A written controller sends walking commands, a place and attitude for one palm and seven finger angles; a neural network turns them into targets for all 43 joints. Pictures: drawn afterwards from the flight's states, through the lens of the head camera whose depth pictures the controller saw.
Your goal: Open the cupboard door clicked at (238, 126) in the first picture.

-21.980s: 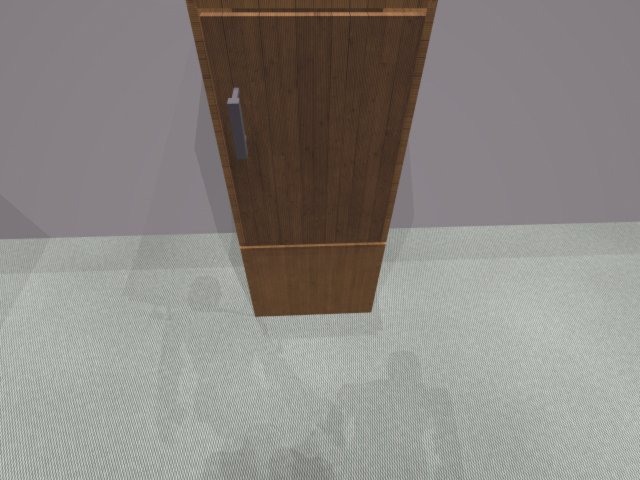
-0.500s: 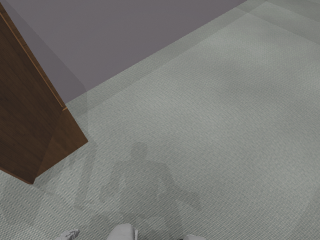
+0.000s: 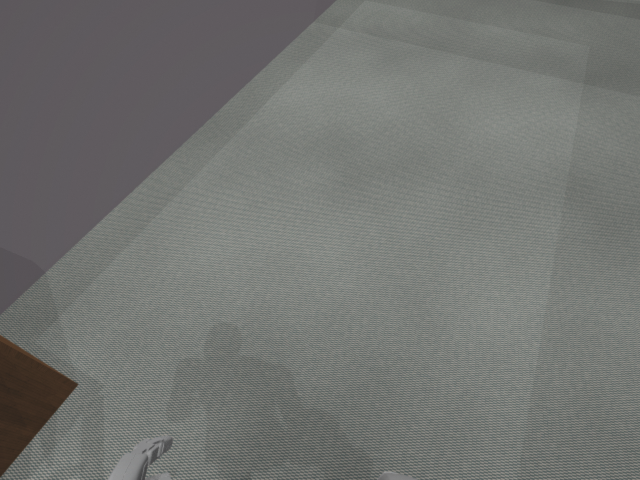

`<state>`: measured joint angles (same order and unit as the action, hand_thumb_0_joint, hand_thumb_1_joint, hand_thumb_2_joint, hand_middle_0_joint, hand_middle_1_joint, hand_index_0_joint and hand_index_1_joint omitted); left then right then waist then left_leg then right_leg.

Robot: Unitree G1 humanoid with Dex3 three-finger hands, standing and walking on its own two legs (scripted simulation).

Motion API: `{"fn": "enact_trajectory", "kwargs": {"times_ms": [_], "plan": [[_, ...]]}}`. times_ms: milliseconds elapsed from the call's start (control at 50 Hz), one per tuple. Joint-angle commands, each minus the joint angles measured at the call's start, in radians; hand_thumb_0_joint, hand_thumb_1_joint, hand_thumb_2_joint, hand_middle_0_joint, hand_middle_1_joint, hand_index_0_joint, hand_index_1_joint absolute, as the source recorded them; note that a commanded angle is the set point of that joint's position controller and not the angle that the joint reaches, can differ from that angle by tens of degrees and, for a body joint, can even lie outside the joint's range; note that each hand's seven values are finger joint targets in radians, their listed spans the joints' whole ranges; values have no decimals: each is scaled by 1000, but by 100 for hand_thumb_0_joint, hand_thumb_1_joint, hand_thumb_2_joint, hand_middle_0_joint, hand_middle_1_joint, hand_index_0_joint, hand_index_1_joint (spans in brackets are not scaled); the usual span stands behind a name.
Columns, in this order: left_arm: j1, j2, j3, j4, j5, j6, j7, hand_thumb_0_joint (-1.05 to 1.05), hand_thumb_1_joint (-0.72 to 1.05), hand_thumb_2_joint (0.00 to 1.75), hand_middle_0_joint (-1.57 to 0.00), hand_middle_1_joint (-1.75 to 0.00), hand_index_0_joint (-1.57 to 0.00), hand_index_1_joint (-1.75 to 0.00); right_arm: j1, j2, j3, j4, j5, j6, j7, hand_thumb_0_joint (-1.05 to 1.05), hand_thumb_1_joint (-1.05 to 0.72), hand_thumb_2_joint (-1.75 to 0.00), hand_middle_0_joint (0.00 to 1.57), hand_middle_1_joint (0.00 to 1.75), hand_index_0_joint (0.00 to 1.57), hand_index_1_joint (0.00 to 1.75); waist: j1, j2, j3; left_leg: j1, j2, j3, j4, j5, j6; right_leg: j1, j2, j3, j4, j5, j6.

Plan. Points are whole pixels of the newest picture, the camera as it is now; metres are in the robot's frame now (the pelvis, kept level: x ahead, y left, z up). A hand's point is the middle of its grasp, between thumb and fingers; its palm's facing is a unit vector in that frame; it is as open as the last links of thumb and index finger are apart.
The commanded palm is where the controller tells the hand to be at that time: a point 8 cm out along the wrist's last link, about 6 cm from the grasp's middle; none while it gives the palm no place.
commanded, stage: walk to a spot facing it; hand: left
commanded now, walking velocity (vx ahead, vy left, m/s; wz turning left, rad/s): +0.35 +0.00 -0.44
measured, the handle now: out of the picture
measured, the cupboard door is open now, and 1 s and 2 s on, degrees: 45 45 45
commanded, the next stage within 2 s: turn to face it in 1.08 s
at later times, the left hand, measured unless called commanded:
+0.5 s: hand (211, 373) +0.29 +0.19 -0.16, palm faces -0.17 -0.97 -0.17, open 7.4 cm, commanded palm none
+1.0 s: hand (305, 255) +0.51 +0.05 -0.15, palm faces -0.30 -0.94 -0.18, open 7.2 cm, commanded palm none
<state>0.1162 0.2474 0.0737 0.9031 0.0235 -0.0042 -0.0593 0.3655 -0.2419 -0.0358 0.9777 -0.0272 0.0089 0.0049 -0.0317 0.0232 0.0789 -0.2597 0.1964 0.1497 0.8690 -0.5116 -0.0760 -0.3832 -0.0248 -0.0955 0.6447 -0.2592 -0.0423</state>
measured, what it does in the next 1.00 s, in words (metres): walks ahead, turning right: left foot, then right foot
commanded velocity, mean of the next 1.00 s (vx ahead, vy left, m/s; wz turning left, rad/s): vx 0.36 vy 0.00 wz -0.21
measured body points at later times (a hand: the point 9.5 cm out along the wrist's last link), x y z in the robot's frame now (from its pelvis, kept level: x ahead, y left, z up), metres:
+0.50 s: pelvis +0.20 +0.00 +0.02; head +0.25 +0.02 +0.47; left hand +0.30 +0.24 -0.14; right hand +0.22 -0.24 -0.11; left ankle +0.22 +0.12 -0.72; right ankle +0.14 -0.11 -0.63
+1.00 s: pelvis +0.42 -0.12 +0.02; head +0.46 -0.12 +0.47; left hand +0.53 +0.10 -0.14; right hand +0.38 -0.35 -0.12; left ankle +0.53 +0.00 -0.68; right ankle +0.36 -0.18 -0.72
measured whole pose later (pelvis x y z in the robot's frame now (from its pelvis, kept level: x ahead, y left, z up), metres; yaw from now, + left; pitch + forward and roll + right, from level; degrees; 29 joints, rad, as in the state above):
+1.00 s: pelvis +0.42 -0.12 +0.02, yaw -19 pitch +1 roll -1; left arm 0.26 0.19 0.06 1.07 0.02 -0.07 0.00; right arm 0.23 -0.16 -0.04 1.02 -0.03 -0.02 0.02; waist -0.02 -0.02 0.04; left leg -0.53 0.14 0.09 0.83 -0.25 -0.05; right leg -0.12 0.03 -0.12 0.35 -0.26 -0.06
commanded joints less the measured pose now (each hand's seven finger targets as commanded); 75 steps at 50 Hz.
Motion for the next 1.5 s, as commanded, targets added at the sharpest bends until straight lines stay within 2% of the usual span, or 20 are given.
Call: {"fn": "enact_trajectory", "kwargs": {"times_ms": [0, 60, 260, 280, 300, 320, 360, 480, 620, 680, 700, 720, 840, 1020, 1080, 1100, 1140, 1180, 1280, 1480], "plan": [[193, 204, 55, 7, -12, -22, 55, 0, 90, 90, -20, -30, -20, -30, -198, -103, -39, -165, 14, -50, -2, 0, -90, -90, 20, 30, 20, 30, 102, -160, -90, -499, -20, -139, 363, 63, 13, 388, -315, 529, -405, -92, -190], [108, 138, 35, -11, -1, -46, 55, 0, 90, 90, -20, -30, -20, -30, -162, -69, -34, -122, 0, -31, 2, 0, -90, -90, 20, 30, 20, 30, 30, -185, -45, -339, -37, -114, 202, 162, -5, 194, -225, 324, -407, 154, -152], [125, 139, 43, 38, -8, -52, 46, 0, 90, 90, -20, -30, -20, -30, -131, -70, -39, -106, 5, -73, 2, 0, -90, -90, 20, 30, 20, 30, -14, -95, -78, 72, -150, -48, -370, 335, 26, 127, -132, 282, -262, 113, -98], [124, 94, 34, 33, -9, -51, 44, 0, 90, 90, -20, -30, -20, -30, -15, -125, -52, -65, 0, -81, -11, 0, -90, -90, 20, 30, 20, 30, -64, 24, -122, 276, -89, -129, -424, 279, 52, 11, -73, 245, -71, 130, -64], [169, 32, 22, 27, -16, -49, 36, 0, 90, 90, -20, -30, -20, -30, 131, -242, -83, -37, -20, -86, -20, 0, -90, -90, 20, 30, 20, 30, -109, 312, -234, 474, 184, -486, -495, 158, 148, -192, 63, 102, 260, -155, -5], [133, 35, 13, -4, -15, -56, 35, 0, 90, 90, -20, -30, -20, -30, 194, -258, -76, -34, -24, -74, -27, 0, -90, -90, 20, 30, 20, 30, -126, 318, -235, 458, 329, -691, -629, 56, 243, -296, 80, 114, 515, -328, 5], [51, 47, 22, -9, 4, -56, 29, 0, 90, 90, -20, -30, -20, -30, 66, -172, -55, -68, -19, -72, -23, 0, -90, -90, 20, 30, 20, 30, -66, 98, -64, 204, 283, -582, -670, 41, 251, -347, -27, 145, 660, -191, 4], [63, -21, 2, 10, 5, -15, 2, 0, 90, 90, -20, -30, -20, -30, 9, -87, -28, -32, -8, -98, -27, 0, -90, -90, 20, 30, 20, 30, 17, 148, -66, 158, 112, -98, -653, 470, 167, -235, -74, 69, 375, 8, 42], [-22, -3, -1, 2, 6, -19, 0, 0, 90, 90, -20, -30, -20, -30, 53, -113, -35, 22, -15, -74, -14, 0, -90, -90, 20, 30, 20, 30, 13, 92, -30, 123, 137, -19, -610, 417, 157, 0, -25, -37, 6, 55, 13], [325, 131, 40, 113, 16, -44, 20, 0, 90, 90, -20, -30, -20, -30, 16, -79, -19, 16, 8, -72, -3, 0, -90, -90, 20, 30, 20, 30, 184, -145, -183, -136, -6, 117, -58, 489, 77, 536, -119, 141, -155, -80, -83], [445, 251, 68, 142, 7, -46, 40, 0, 90, 90, -20, -30, -20, -30, 13, -9, -7, -24, 23, -75, 3, 0, -90, -90, 20, 30, 20, 30, 209, -408, -268, -374, -154, 82, 275, -74, 41, 663, -402, 629, -349, -138, -194], [395, 249, 63, 138, -15, -40, 52, 0, 90, 90, -20, -30, -20, -30, -57, -53, -17, -31, 18, -69, -1, 0, -90, -90, 20, 30, 20, 30, 191, -296, -188, -456, -99, -78, 408, -76, 61, 585, -411, 660, -420, -152, -208], [164, 60, 4, 95, -7, -74, 61, 0, 90, 90, -20, -30, -20, -30, -6, 24, -15, 46, 0, -40, 2, 0, -90, -90, 20, 30, 20, 30, 12, -107, -74, -268, -22, -90, 170, 186, 28, 208, -254, 204, -431, 259, -139], [255, 74, 2, 174, -6, -90, 60, 0, 90, 90, -20, -30, -20, -30, -225, 31, -19, -36, 9, -58, 27, 0, -90, -90, 20, 30, 20, 30, 52, -124, -13, -279, -85, -44, -207, 311, 52, 358, -249, 136, -407, 367, -118], [233, 73, 0, 175, -8, -85, 66, 0, 90, 90, -20, -30, -20, -30, -127, 1, -25, -1, 3, -64, 16, 0, -90, -90, 20, 30, 20, 30, -19, -88, -29, -54, -134, -13, -329, 361, 81, 298, -217, 72, -255, 504, -76], [236, 59, -3, 173, -9, -82, 66, 0, 90, 90, -20, -30, -20, -30, -15, -39, -36, 36, -3, -69, 10, 0, -90, -90, 20, 30, 20, 30, -62, 8, -88, 156, -133, -42, -372, 403, 104, 199, -169, 35, -72, 505, -44], [276, 3, -20, 130, -23, -79, 57, 0, 90, 90, -20, -30, -20, -30, 222, -195, -65, 80, -14, -68, -14, 0, -90, -90, 20, 30, 20, 30, -112, 314, -283, 497, 272, -595, -529, 504, 303, -152, 45, -24, 508, -293, 30], [161, 9, -16, 105, -8, -77, 65, 0, 90, 90, -20, -30, -20, -30, 106, -148, -51, 58, -5, -60, -23, 0, -90, -90, 20, 30, 20, 30, -70, 115, -142, 257, 240, -527, -569, 524, 317, -232, -32, 85, 673, -253, 24], [206, -47, -21, 122, -1, -24, 58, 0, 90, 90, -20, -30, -20, -30, -51, -57, -14, 27, 7, -80, -36, 0, -90, -90, 20, 30, 20, 30, 44, 107, -97, 18, 71, -248, -578, 813, 224, -64, -72, 68, 406, -93, 89], [66, 5, 7, 17, -9, 6, 68, 0, 90, 90, -20, -30, -20, -30, -94, -123, -53, -14, -1, -11, -27, 0, -90, -90, 20, 30, 20, 30, 34, 146, -89, -66, 26, -387, -527, 513, 219, 79, 6, 32, 27, -53, 104]]}}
